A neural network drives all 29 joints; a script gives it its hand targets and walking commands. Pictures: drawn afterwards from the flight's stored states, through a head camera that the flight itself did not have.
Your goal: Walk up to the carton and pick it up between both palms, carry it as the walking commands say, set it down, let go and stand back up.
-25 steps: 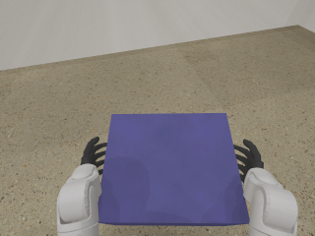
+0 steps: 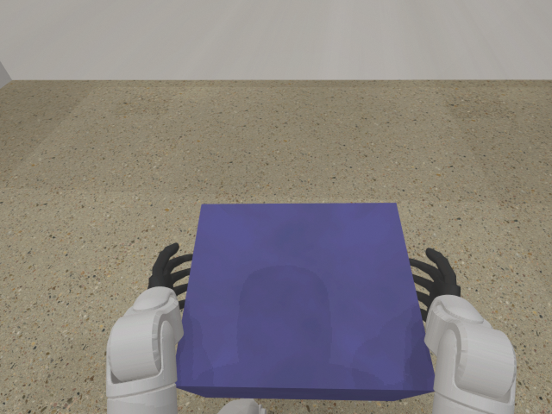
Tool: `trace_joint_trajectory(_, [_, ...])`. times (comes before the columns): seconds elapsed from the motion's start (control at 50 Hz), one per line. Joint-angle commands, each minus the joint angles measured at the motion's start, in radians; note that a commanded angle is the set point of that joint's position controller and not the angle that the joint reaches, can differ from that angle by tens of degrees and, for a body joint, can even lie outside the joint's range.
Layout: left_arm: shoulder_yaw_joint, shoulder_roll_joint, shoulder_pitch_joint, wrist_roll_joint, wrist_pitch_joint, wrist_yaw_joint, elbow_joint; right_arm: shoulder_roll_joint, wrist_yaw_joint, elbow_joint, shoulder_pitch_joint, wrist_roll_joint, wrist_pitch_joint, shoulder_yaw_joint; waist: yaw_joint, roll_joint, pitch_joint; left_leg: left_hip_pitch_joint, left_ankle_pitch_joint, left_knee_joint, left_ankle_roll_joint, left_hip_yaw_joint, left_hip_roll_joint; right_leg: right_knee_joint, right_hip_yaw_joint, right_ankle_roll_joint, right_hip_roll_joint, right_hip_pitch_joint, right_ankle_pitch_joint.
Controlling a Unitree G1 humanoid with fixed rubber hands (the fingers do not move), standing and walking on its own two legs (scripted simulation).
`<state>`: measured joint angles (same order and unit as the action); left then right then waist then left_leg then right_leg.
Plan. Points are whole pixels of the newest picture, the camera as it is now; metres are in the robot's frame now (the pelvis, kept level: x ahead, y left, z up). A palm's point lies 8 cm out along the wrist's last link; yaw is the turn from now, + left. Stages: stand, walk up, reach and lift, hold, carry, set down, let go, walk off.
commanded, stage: carry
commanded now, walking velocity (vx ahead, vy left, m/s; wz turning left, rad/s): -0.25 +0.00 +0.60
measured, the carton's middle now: (298, 303) +0.30 -0.01 +0.01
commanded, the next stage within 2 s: none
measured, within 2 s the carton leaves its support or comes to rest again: neither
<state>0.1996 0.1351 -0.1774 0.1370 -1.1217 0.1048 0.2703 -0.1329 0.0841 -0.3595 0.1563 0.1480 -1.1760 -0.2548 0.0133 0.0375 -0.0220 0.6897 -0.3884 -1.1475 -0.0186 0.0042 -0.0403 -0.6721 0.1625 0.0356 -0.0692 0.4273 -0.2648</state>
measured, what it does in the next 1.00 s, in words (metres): walks backwards, turning left: left foot, then right foot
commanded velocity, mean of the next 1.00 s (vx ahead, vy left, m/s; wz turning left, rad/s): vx -0.25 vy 0.00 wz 0.60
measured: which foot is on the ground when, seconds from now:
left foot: up 0.00-0.12, down 0.14-0.46, up 0.48-0.70, down 0.72-1.00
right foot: down 0.00-0.14, up 0.16-0.42, down 0.44-0.72, up 0.74-0.98, down 1.00-1.00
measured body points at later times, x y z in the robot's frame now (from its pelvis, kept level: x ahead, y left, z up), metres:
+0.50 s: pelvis -0.18 +0.00 +0.00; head -0.17 -0.01 +0.45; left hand +0.04 +0.26 +0.07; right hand +0.14 -0.10 +0.06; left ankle -0.07 +0.13 -0.70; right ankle -0.15 -0.10 -0.72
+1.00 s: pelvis -0.37 -0.05 +0.00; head -0.36 -0.04 +0.45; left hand -0.24 +0.27 +0.06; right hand -0.03 -0.03 +0.07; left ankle -0.30 +0.10 -0.72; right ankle -0.32 -0.15 -0.72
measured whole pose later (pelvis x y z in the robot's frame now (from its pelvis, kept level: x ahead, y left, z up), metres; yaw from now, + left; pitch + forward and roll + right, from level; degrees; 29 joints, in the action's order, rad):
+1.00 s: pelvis -0.37 -0.05 +0.00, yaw +34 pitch +3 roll +0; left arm 0.18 0.05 -0.21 0.10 -1.16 0.11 0.24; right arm -0.14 0.10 -0.31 0.20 0.17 -1.18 -0.22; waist -0.04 -0.01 -0.04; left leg 0.55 -0.06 -0.57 0.03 0.06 -0.08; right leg -0.75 0.07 -0.01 -0.02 0.38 -0.48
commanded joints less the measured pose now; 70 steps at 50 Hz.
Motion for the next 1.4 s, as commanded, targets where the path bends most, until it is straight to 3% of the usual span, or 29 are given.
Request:
trace_joint_trajectory(0.0, [-0.741, 0.860, -0.514, -0.430, -0.034, -0.346, 0.114, -0.866, -0.326, -0.092, 0.629, -0.513, 0.005, 0.900, 0.002, -0.259, -0.308, -0.161, -0.044, 0.047, -0.013, -0.021, 0.065, 0.297, -0.162, 0.097, -0.264, -0.110, 0.146])
trace_joint_trajectory(0.1, [-0.723, 0.835, -0.363, -0.377, -0.062, -0.334, 0.063, -0.812, -0.340, -0.028, 0.553, -0.508, -0.027, 0.888, -0.010, -0.223, -0.318, -0.374, -0.032, 0.624, 0.027, -0.054, 0.026, 0.160, -0.114, 0.013, -0.292, -0.144, 0.078])
trace_joint_trajectory(0.12, [-0.719, 0.803, -0.363, -0.363, -0.060, -0.333, 0.081, -0.813, -0.351, -0.030, 0.555, -0.516, -0.036, 0.886, -0.005, -0.090, -0.299, -0.440, 0.019, 0.778, 0.044, 0.084, 0.126, 0.049, -0.081, -0.051, -0.265, -0.061, 0.053])
trace_joint_trajectory(0.14, [-0.727, 0.819, -0.423, -0.378, -0.066, -0.345, 0.079, -0.798, -0.353, 0.030, 0.501, -0.485, -0.025, 0.852, 0.008, 0.278, -0.266, -0.473, 0.306, 0.844, 0.167, 0.550, 0.446, -0.141, 0.036, -0.150, -0.072, 0.245, -0.224])
trace_joint_trajectory(0.16, [-0.759, 0.833, -0.492, -0.397, -0.054, -0.343, 0.114, -0.817, -0.352, 0.012, 0.521, -0.495, -0.017, 0.864, 0.007, 0.306, -0.277, -0.447, 0.548, 0.801, 0.241, 0.521, 0.463, -0.378, -0.067, -0.139, -0.054, 0.252, -0.368])
trace_joint_trajectory(0.24, [-0.806, 0.896, -0.509, -0.478, -0.041, -0.358, 0.086, -0.843, -0.320, -0.061, 0.539, -0.470, -0.001, 0.832, -0.005, 0.104, -0.295, -0.339, 0.448, 0.724, 0.156, 0.259, 0.271, -0.529, -0.128, -0.076, -0.033, 0.198, -0.113])
trace_joint_trajectory(0.34, [-0.811, 0.875, -0.601, -0.530, -0.049, -0.360, 0.131, -0.834, -0.290, 0.006, 0.449, -0.416, 0.002, 0.771, 0.001, 0.260, -0.390, -0.470, 0.374, 0.772, 0.153, 0.376, 0.276, -0.278, -0.118, -0.071, 0.052, 0.143, -0.215])
trace_joint_trajectory(0.42, [-0.785, 0.851, -0.506, -0.493, -0.051, -0.371, 0.061, -0.808, -0.294, -0.029, 0.450, -0.404, 0.007, 0.805, -0.005, 0.174, -0.414, -0.376, 0.325, 0.766, 0.062, 0.319, 0.213, 0.195, -0.076, -0.039, 0.073, -0.170, -0.152])
trace_joint_trajectory(0.44, [-0.780, 0.883, -0.501, -0.494, -0.048, -0.372, 0.062, -0.828, -0.292, -0.091, 0.516, -0.432, 0.010, 0.825, -0.001, 0.010, -0.433, -0.270, 0.215, 0.645, 0.018, 0.240, 0.129, 0.328, -0.214, -0.021, -0.050, -0.301, -0.156])
trace_joint_trajectory(0.46, [-0.768, 0.874, -0.448, -0.490, -0.037, -0.372, 0.067, -0.820, -0.297, -0.141, 0.563, -0.443, 0.006, 0.859, -0.027, -0.406, -0.328, -0.051, -0.075, 0.301, -0.034, -0.005, -0.065, 0.380, -0.548, 0.158, -0.403, -0.246, 0.152])
trace_joint_trajectory(0.48, [-0.759, 0.889, -0.439, -0.480, -0.039, -0.373, 0.068, -0.824, -0.299, -0.191, 0.631, -0.450, 0.012, 0.881, -0.017, -0.344, -0.302, 0.008, -0.185, 0.056, -0.015, -0.008, -0.016, 0.356, -0.520, 0.235, -0.508, -0.198, 0.446])
trace_joint_trajectory(0.52, [-0.777, 0.897, -0.486, -0.464, -0.033, -0.361, 0.115, -0.872, -0.304, -0.182, 0.643, -0.485, 0.009, 0.924, -0.010, -0.178, -0.308, -0.109, -0.087, -0.113, 0.014, 0.028, 0.037, 0.284, -0.294, 0.197, -0.369, -0.121, 0.520])
trace_joint_trajectory(0.68, [-0.713, 0.789, -0.325, -0.363, -0.070, -0.329, 0.068, -0.787, -0.340, -0.015, 0.462, -0.498, -0.046, 0.889, -0.010, -0.276, -0.322, -0.341, 0.059, 0.636, 0.016, -0.073, 0.035, 0.072, -0.119, 0.042, -0.275, -0.199, 0.360])
trace_joint_trajectory(0.7, [-0.721, 0.770, -0.332, -0.369, -0.069, -0.335, 0.085, -0.791, -0.343, -0.043, 0.523, -0.521, -0.037, 0.900, -0.011, -0.131, -0.311, -0.447, 0.053, 0.730, 0.023, 0.021, 0.087, -0.013, -0.084, -0.028, -0.253, -0.096, 0.199])
trace_joint_trajectory(0.74, [-0.774, 0.833, -0.502, -0.414, -0.062, -0.348, 0.140, -0.838, -0.345, -0.002, 0.505, -0.493, -0.022, 0.853, 0.009, 0.338, -0.308, -0.491, 0.771, 0.767, 0.243, 0.488, 0.461, -0.381, -0.058, -0.127, -0.039, 0.224, -0.419])
trace_joint_trajectory(0.78, [-0.782, 0.852, -0.491, -0.448, -0.048, -0.356, 0.108, -0.859, -0.324, -0.037, 0.496, -0.484, -0.014, 0.856, 0.004, 0.120, -0.316, -0.391, 0.607, 0.774, 0.223, 0.403, 0.393, -0.568, -0.138, -0.086, -0.020, 0.189, -0.305])
trace_joint_trajectory(0.84, [-0.818, 0.874, -0.612, -0.514, -0.039, -0.374, 0.120, -0.844, -0.308, -0.044, 0.506, -0.436, 0.005, 0.808, -0.001, 0.149, -0.277, -0.288, 0.089, 0.841, 0.151, 0.278, 0.277, -0.507, -0.128, -0.076, -0.035, 0.150, -0.135])
trace_joint_trajectory(0.98, [-0.783, 0.857, -0.540, -0.498, -0.056, -0.379, 0.065, -0.834, -0.290, -0.011, 0.503, -0.413, 0.000, 0.778, -0.010, 0.256, -0.377, -0.363, 0.039, 0.921, -0.005, 0.304, 0.185, 0.214, -0.072, -0.020, 0.081, -0.244, -0.205])
trace_joint_trajectory(1.0, [-0.783, 0.847, -0.555, -0.499, -0.050, -0.375, 0.111, -0.840, -0.297, -0.015, 0.492, -0.421, -0.003, 0.785, -0.016, 0.149, -0.396, -0.299, 0.002, 0.842, -0.041, 0.240, 0.118, 0.345, -0.148, -0.010, 0.003, -0.363, -0.239])
trace_joint_trajectory(1.02, [-0.754, 0.845, -0.486, -0.479, -0.038, -0.377, 0.063, -0.847, -0.304, -0.019, 0.503, -0.429, -0.010, 0.810, -0.039, -0.343, -0.323, -0.145, -0.050, 0.405, -0.084, 0.003, -0.059, 0.438, -0.502, 0.149, -0.325, -0.244, -0.285])
trace_joint_trajectory(1.04, [-0.761, 0.905, -0.508, -0.495, -0.042, -0.378, 0.052, -0.854, -0.305, -0.096, 0.596, -0.430, 0.001, 0.845, -0.027, -0.351, -0.229, -0.017, -0.164, 0.116, -0.048, -0.014, -0.018, 0.443, -0.543, 0.231, -0.491, -0.131, 0.035])
trace_joint_trajectory(1.08, [-0.762, 0.904, -0.525, -0.487, -0.042, -0.366, 0.080, -0.869, -0.310, -0.102, 0.628, -0.479, 0.006, 0.864, -0.016, -0.150, -0.283, -0.125, -0.068, -0.119, 0.010, 0.036, 0.041, 0.337, -0.305, 0.198, -0.392, -0.081, 0.321])
trace_joint_trajectory(1.14, [-0.718, 0.862, -0.461, -0.425, -0.052, -0.348, 0.056, -0.841, -0.314, -0.092, 0.607, -0.500, 0.000, 0.902, -0.001, -0.252, -0.321, -0.203, -0.009, 0.100, -0.004, -0.055, 0.048, 0.229, -0.065, 0.077, -0.232, -0.159, 0.343])
trace_joint_trajectory(1.2, [-0.730, 0.811, -0.424, -0.402, -0.060, -0.339, 0.098, -0.804, -0.328, -0.066, 0.552, -0.515, -0.019, 0.899, -0.017, -0.304, -0.346, -0.263, -0.077, 0.463, 0.007, -0.100, 0.025, 0.112, -0.114, 0.083, -0.282, -0.292, 0.518])
trace_joint_trajectory(1.24, [-0.731, 0.804, -0.393, -0.378, -0.065, -0.330, 0.098, -0.794, -0.342, -0.021, 0.503, -0.504, -0.036, 0.871, -0.009, -0.069, -0.308, -0.448, 0.122, 0.752, 0.024, 0.026, 0.092, -0.045, -0.073, -0.038, -0.258, -0.096, 0.239])
trace_joint_trajectory(1.26, [-0.723, 0.791, -0.423, -0.386, -0.071, -0.335, 0.108, -0.788, -0.342, 0.059, 0.422, -0.475, -0.038, 0.846, -0.001, 0.255, -0.277, -0.551, 0.482, 0.818, 0.130, 0.441, 0.396, -0.179, 0.008, -0.136, -0.100, 0.210, -0.144])
trace_joint_trajectory(1.28, [-0.742, 0.805, -0.439, -0.395, -0.068, -0.339, 0.079, -0.806, -0.344, 0.030, 0.450, -0.489, -0.019, 0.835, 0.008, 0.349, -0.293, -0.505, 0.709, 0.792, 0.241, 0.511, 0.476, -0.407, -0.083, -0.122, -0.050, 0.246, -0.447])
trace_joint_trajectory(1.34, [-0.804, 0.861, -0.536, -0.477, -0.037, -0.359, 0.127, -0.827, -0.326, -0.085, 0.526, -0.479, 0.000, 0.846, 0.000, 0.086, -0.267, -0.356, 0.372, 0.814, 0.170, 0.359, 0.346, -0.554, -0.144, -0.088, -0.049, 0.202, -0.207])
trace_joint_trajectory(1.38, [-0.821, 0.891, -0.615, -0.523, -0.038, -0.363, 0.149, -0.869, -0.309, -0.056, 0.523, -0.462, 0.009, 0.817, -0.003, 0.149, -0.306, -0.349, 0.211, 0.819, 0.139, 0.285, 0.273, -0.549, -0.148, -0.082, -0.047, 0.174, -0.147])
